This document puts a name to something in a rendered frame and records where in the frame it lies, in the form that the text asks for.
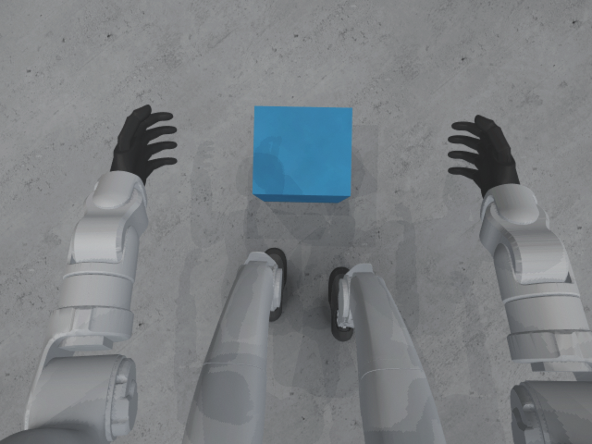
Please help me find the right robot upper arm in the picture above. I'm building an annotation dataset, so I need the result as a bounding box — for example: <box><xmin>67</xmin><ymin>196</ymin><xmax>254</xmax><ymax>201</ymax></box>
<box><xmin>510</xmin><ymin>380</ymin><xmax>592</xmax><ymax>444</ymax></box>

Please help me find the robot left forearm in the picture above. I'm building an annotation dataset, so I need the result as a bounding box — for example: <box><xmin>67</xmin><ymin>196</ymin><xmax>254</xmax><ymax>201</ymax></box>
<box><xmin>23</xmin><ymin>171</ymin><xmax>148</xmax><ymax>430</ymax></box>

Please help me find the left robot foot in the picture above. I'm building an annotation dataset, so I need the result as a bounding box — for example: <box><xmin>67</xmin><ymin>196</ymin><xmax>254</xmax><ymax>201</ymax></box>
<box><xmin>265</xmin><ymin>248</ymin><xmax>287</xmax><ymax>322</ymax></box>

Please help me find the right robot hand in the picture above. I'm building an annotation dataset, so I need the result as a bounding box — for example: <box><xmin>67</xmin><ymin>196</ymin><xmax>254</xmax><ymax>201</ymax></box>
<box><xmin>448</xmin><ymin>115</ymin><xmax>520</xmax><ymax>199</ymax></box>

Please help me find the left robot thigh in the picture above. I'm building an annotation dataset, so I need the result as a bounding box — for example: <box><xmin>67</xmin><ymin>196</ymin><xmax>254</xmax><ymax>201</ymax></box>
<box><xmin>182</xmin><ymin>261</ymin><xmax>282</xmax><ymax>444</ymax></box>

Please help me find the left robot hand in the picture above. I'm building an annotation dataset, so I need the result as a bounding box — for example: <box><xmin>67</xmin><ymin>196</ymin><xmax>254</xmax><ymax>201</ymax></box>
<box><xmin>110</xmin><ymin>105</ymin><xmax>178</xmax><ymax>186</ymax></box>

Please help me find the carton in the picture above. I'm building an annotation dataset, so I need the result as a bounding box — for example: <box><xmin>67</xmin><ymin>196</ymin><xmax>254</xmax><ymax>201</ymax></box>
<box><xmin>253</xmin><ymin>106</ymin><xmax>352</xmax><ymax>203</ymax></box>

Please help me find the robot right forearm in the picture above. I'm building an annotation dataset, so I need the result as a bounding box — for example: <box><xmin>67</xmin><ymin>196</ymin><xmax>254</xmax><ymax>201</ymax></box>
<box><xmin>479</xmin><ymin>184</ymin><xmax>592</xmax><ymax>381</ymax></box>

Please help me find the left robot upper arm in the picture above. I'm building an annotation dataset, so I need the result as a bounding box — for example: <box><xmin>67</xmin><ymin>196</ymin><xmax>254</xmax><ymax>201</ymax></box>
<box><xmin>0</xmin><ymin>354</ymin><xmax>138</xmax><ymax>444</ymax></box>

